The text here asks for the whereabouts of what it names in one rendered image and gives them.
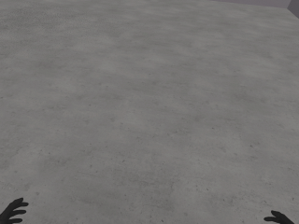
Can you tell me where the left robot hand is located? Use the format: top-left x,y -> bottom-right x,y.
0,197 -> 29,224

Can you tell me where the right robot hand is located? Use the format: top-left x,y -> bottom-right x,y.
264,210 -> 294,224

